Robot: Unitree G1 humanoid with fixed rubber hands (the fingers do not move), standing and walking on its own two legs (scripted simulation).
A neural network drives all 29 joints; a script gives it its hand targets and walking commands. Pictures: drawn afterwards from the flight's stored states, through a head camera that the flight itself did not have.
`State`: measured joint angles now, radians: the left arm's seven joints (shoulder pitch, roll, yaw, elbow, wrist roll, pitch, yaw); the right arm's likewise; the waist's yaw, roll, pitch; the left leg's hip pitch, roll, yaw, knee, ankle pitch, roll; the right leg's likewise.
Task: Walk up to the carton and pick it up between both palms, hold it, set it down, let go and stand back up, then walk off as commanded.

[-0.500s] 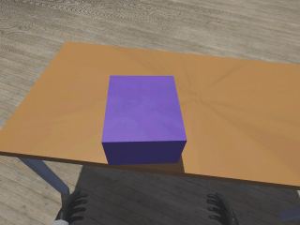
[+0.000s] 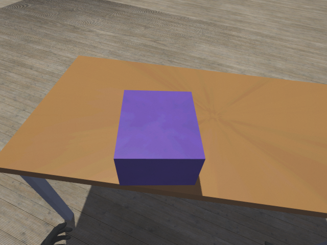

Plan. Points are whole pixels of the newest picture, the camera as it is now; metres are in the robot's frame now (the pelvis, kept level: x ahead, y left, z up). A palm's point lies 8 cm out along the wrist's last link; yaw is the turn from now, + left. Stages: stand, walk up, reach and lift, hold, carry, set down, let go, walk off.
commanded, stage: stand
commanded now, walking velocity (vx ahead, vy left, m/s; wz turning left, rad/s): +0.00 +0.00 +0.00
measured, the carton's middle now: (157, 135) +0.47 +0.03 -0.04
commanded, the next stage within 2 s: walk off in 0.68 s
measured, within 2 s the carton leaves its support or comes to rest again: neither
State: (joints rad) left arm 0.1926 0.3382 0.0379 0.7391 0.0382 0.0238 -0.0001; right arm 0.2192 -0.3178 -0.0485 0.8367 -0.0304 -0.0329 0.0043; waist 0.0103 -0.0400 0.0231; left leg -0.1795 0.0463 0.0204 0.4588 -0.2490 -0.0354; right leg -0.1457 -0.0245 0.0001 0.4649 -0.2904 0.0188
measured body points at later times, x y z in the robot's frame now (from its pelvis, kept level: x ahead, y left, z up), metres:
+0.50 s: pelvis -0.03 +0.01 +0.00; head -0.03 +0.02 +0.45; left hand +0.04 +0.31 -0.13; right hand +0.04 -0.28 -0.12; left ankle +0.00 +0.14 -0.74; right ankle -0.02 -0.13 -0.74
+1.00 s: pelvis -0.05 +0.01 +0.00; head -0.01 +0.01 +0.44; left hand +0.04 +0.32 -0.13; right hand +0.05 -0.31 -0.12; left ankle +0.00 +0.14 -0.74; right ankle -0.02 -0.13 -0.73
